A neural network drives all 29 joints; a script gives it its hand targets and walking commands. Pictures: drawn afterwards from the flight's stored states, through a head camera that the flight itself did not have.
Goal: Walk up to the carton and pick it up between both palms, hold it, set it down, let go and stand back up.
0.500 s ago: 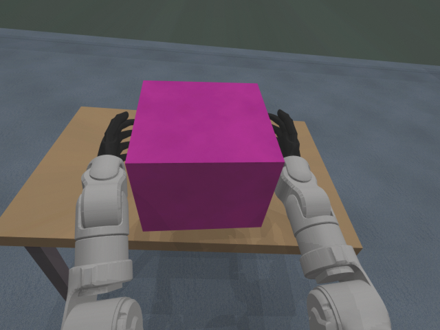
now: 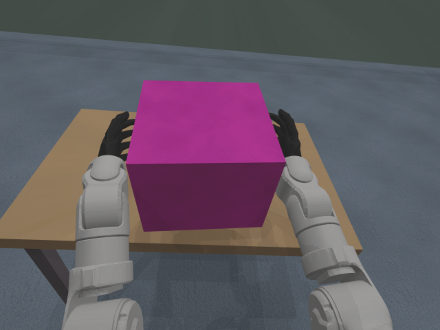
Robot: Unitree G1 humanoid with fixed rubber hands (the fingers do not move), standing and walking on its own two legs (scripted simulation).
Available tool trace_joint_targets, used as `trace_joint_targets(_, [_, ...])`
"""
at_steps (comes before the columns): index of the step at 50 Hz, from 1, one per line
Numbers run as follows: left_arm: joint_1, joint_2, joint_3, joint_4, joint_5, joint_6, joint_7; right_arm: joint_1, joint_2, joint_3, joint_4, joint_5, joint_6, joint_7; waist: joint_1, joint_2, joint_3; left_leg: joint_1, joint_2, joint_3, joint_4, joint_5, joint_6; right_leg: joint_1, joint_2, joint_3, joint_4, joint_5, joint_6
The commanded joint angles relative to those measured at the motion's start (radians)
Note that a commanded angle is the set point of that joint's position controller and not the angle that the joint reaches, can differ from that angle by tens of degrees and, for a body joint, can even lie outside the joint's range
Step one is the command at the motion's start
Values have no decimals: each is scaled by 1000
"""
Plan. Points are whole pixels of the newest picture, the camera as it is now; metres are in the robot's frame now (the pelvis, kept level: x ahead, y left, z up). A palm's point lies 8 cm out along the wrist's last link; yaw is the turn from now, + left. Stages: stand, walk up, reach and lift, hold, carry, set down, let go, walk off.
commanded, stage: hold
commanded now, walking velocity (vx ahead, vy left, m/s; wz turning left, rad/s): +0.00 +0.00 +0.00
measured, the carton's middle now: (203, 154) +0.38 +0.00 +0.17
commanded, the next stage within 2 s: none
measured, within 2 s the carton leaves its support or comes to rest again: neither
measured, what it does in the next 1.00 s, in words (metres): stands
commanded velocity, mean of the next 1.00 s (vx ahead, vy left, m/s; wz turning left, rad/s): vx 0.00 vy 0.00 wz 0.00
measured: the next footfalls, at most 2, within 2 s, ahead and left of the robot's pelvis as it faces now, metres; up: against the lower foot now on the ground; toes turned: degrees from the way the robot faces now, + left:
none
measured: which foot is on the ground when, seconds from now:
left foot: down 0.00-1.00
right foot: down 0.00-1.00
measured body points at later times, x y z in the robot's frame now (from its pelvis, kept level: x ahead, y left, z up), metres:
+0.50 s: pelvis +0.00 +0.00 +0.00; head -0.04 +0.03 +0.45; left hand +0.37 +0.16 +0.18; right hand +0.37 -0.15 +0.18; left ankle +0.00 +0.13 -0.75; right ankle +0.04 -0.13 -0.75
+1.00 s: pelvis +0.00 +0.00 +0.00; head -0.03 +0.03 +0.45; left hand +0.38 +0.15 +0.17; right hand +0.37 -0.15 +0.18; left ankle +0.00 +0.13 -0.75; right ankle +0.04 -0.13 -0.75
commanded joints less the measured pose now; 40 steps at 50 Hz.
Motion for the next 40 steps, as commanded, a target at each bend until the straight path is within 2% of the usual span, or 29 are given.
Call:
trace_joint_targets(1, [-610, -527, -469, -142, -150, -66, -140, -690, 509, 426, -321, 69, -51, 110, -18, 97, -395, -40, -87, 66, -39, 332, -24, 237, 66, -16, 19, 165, 23])
trace_joint_targets(5, [-633, -528, -456, -129, -147, -71, -148, -672, 509, 393, -287, 45, -41, 113, -32, 95, -371, -68, -83, 70, -64, 257, -21, 228, 61, -18, 14, 111, 20])
trace_joint_targets(8, [-639, -538, -472, -142, -151, -70, -141, -715, 514, 412, -324, 59, -54, 119, -12, 116, -412, -53, -82, 67, -46, 310, -27, 233, 68, -23, 20, 120, 15])
trace_joint_targets(9, [-642, -530, -470, -141, -156, -75, -140, -693, 505, 405, -302, 52, -50, 118, -27, 103, -407, -41, -82, 65, -45, 313, -28, 225, 68, -20, 18, 129, 18])
trace_joint_targets(10, [-654, -542, -482, -161, -162, -80, -136, -724, 522, 423, -338, 64, -60, 120, -8, 111, -445, -38, -84, 64, -38, 329, -27, 228, 71, -24, 22, 131, 18])
trace_joint_targets(11, [-644, -539, -481, -146, -160, -81, -133, -720, 516, 422, -335, 61, -59, 121, -15, 114, -429, -39, -83, 63, -37, 331, -26, 218, 70, -21, 22, 132, 16])
trace_joint_targets(12, [-641, -540, -474, -145, -157, -81, -130, -730, 516, 429, -337, 63, -60, 123, 2, 105, -443, -37, -83, 61, -37, 333, -21, 222, 71, -24, 20, 122, 16])
trace_joint_targets(13, [-632, -538, -475, -136, -151, -77, -128, -709, 505, 419, -315, 55, -56, 124, -5, 108, -417, -36, -77, 59, -43, 325, -25, 215, 74, -24, 20, 105, 12])
trace_joint_targets(15, [-607, -522, -407, -48, -113, -58, -141, -690, 485, 374, -233, 25, -41, 129, -1, 80, -307, -83, -76, 70, -85, 212, -8, 202, 69, -24, -5, 16, 10])
trace_joint_targets(17, [-620, -534, -418, -64, -132, -59, -149, -738, 504, 376, -289, 29, -57, 130, 3, 70, -370, -98, -81, 76, -83, 193, 1, 225, 64, -19, 2, 41, 13])
trace_joint_targets(18, [-648, -534, -433, -95, -141, -68, -147, -717, 509, 371, -279, 28, -55, 128, -15, 83, -385, -87, -79, 74, -78, 212, -8, 226, 65, -19, 12, 58, 13])
trace_joint_targets(19, [-653, -543, -444, -105, -146, -72, -144, -736, 519, 388, -298, 36, -62, 130, -10, 94, -419, -70, -81, 74, -64, 252, -13, 231, 66, -19, 15, 84, 14])
trace_joint_targets(20, [-664, -545, -465, -127, -155, -77, -139, -730, 519, 391, -297, 43, -65, 129, -23, 105, -435, -48, -80, 70, -48, 296, -22, 225, 72, -23, 21, 105, 12])
trace_joint_targets(21, [-635, -550, -466, -113, -153, -76, -136, -736, 519, 407, -319, 51, -68, 125, -14, 107, -441, -31, -85, 68, -33, 331, -21, 226, 70, -20, 18, 138, 15])
trace_joint_targets(22, [-648, -543, -471, -116, -155, -80, -136, -709, 509, 396, -291, 44, -60, 122, -33, 111, -423, -36, -84, 66, -39, 311, -25, 216, 69, -19, 17, 124, 15])
trace_joint_targets(23, [-632, -531, -449, -99, -135, -77, -138, -677, 505, 389, -247, 34, -49, 122, -27, 105, -372, -44, -83, 68, -53, 282, -20, 209, 67, -21, 11, 103, 16])
trace_joint_targets(25, [-619, -523, -432, -68, -128, -71, -143, -696, 505, 392, -259, 33, -53, 124, -10, 93, -368, -68, -86, 73, -65, 242, -8, 215, 62, -18, 8, 88, 18])
trace_joint_targets(26, [-639, -533, -445, -111, -140, -77, -143, -695, 522, 395, -275, 39, -58, 123, -14, 96, -399, -62, -85, 71, -62, 266, -13, 230, 62, -19, 16, 109, 21])
trace_joint_targets(27, [-635, -522, -432, -100, -129, -77, -143, -691, 521, 403, -256, 39, -54, 123, -6, 88, -385, -65, -87, 72, -61, 271, -11, 235, 63, -20, 16, 113, 23])
trace_joint_targets(28, [-630, -534, -440, -102, -138, -75, -142, -733, 525, 418, -307, 48, -65, 123, 7, 84, -417, -62, -86, 71, -55, 288, -10, 244, 66, -21, 19, 121, 21])
trace_joint_targets(29, [-624, -525, -440, -87, -136, -74, -141, -706, 510, 402, -274, 43, -59, 121, -9, 90, -384, -58, -83, 70, -56, 286, -14, 226, 66, -20, 15, 113, 19])
trace_joint_targets(30, [-631, -531, -446, -102, -139, -75, -140, -721, 512, 408, -288, 46, -64, 122, -2, 94, -403, -51, -83, 71, -53, 292, -17, 224, 68, -24, 14, 99, 17])
trace_joint_targets(32, [-650, -547, -483, -138, -169, -84, -134, -739, 523, 420, -338, 56, -72, 121, -17, 92, -445, -36, -84, 64, -36, 330, -21, 226, 72, -23, 19, 142, 18])
trace_joint_targets(34, [-630, -541, -479, -132, -154, -81, -127, -733, 521, 435, -333, 65, -68, 119, -4, 107, -437, -31, -85, 62, -30, 349, -21, 232, 70, -21, 19, 150, 17])
trace_joint_targets(35, [-624, -533, -468, -97, -150, -77, -130, -711, 506, 411, -298, 50, -59, 118, -21, 103, -402, -51, -83, 63, -44, 288, -19, 212, 65, -17, 9, 102, 16])
trace_joint_targets(37, [-633, -522, -425, -79, -129, -70, -139, -682, 506, 379, -240, 30, -46, 123, -13, 87, -341, -89, -82, 71, -79, 202, -7, 207, 60, -18, 2, 39, 16])
trace_joint_targets(38, [-631, -517, -413, -74, -125, -68, -143, -699, 513, 383, -248, 30, -49, 128, 2, 75, -342, -105, -83, 74, -90, 178, 2, 218, 60, -18, 4, 30, 17])
trace_joint_targets(39, [-636, -522, -421, -70, -132, -69, -147, -697, 508, 369, -252, 23, -51, 128, -15, 80, -343, -103, -82, 75, -91, 174, -2, 213, 57, -16, 6, 41, 18])
trace_joint_targets(40, [-638, -538, -435, -92, -141, -71, -145, -735, 528, 394, -300, 39, -61, 128, -2, 85, -393, -95, -84, 76, -76, 217, -1, 234, 60, -15, 13, 80, 19])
